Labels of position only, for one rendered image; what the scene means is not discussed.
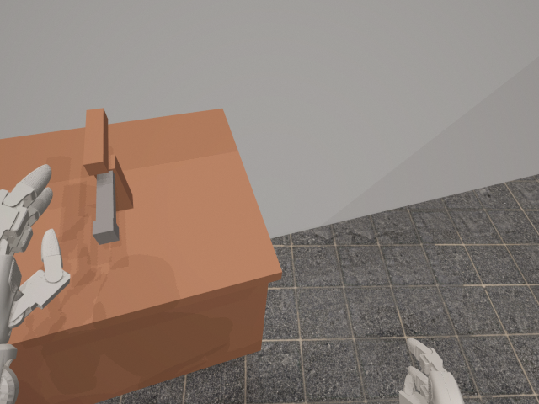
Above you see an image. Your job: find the left robot hand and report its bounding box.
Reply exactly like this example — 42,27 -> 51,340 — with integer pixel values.
0,164 -> 70,344

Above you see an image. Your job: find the left robot forearm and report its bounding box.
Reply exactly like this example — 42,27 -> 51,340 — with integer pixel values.
0,344 -> 19,404

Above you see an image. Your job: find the tap lever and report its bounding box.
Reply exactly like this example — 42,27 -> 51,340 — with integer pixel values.
93,171 -> 120,245

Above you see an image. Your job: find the right robot hand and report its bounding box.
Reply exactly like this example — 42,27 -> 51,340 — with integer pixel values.
399,338 -> 465,404

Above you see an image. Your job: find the counter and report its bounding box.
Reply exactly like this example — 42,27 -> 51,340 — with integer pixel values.
0,108 -> 282,404

